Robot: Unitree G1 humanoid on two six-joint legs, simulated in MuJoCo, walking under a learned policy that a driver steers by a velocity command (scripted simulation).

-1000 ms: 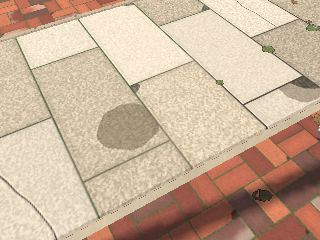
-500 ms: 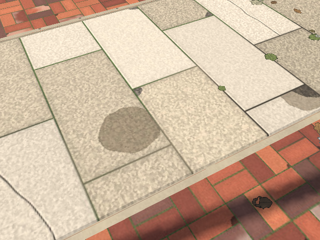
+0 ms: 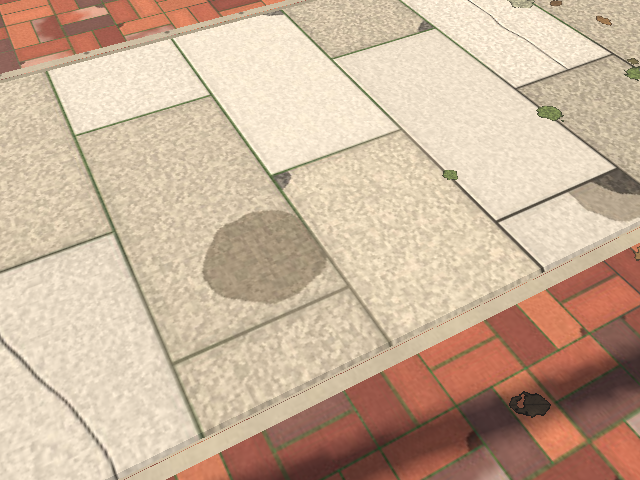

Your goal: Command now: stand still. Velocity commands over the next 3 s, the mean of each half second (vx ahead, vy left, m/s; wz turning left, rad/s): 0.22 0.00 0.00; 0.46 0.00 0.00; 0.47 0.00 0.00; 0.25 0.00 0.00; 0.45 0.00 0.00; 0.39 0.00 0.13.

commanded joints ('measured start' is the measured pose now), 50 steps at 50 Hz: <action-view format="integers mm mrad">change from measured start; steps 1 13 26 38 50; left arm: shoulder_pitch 26 165 -120 40 13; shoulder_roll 106 180 52 194 135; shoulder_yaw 16 52 37 90 51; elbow -18 -2 -161 -186 -123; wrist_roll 0 -31 -27 -38 2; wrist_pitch -6 -55 -124 -104 -132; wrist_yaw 4 -7 -61 -64 -51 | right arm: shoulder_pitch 41 41 330 273 54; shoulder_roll -105 -29 -52 -156 -80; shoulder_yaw -16 -10 -11 -50 -62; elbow -20 -64 -18 -64 -202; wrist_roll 0 25 1 1 14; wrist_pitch -7 -77 -92 -64 -85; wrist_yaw -4 19 43 17 15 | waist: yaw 1 36 -45 178 -15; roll -1 -176 93 141 -44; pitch -2 92 63 -158 23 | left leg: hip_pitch -11 -265 301 168 -450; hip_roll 4 -45 189 164 149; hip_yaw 0 55 -185 -2 -70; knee -71 223 -303 139 570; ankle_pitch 129 -204 382 908 90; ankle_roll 14 80 195 108 42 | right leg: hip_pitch -22 -51 -676 136 -65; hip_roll -25 -249 -109 18 -221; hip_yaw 18 393 -48 -89 152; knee -83 -246 572 77 -397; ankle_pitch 158 -566 59 220 179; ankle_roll -19 -215 -47 -147 -263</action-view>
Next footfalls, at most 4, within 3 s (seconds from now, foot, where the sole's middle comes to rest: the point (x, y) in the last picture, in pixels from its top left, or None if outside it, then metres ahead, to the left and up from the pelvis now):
0.76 right None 0.42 -0.10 -0.78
1.30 left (268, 384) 0.73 0.15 -0.78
1.76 right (357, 327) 0.89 -0.06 -0.78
2.16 left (250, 309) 0.94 0.20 -0.78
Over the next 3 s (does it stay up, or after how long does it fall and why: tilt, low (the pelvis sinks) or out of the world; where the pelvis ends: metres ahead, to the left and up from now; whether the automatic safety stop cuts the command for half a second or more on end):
stays up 1.26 0.06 0.01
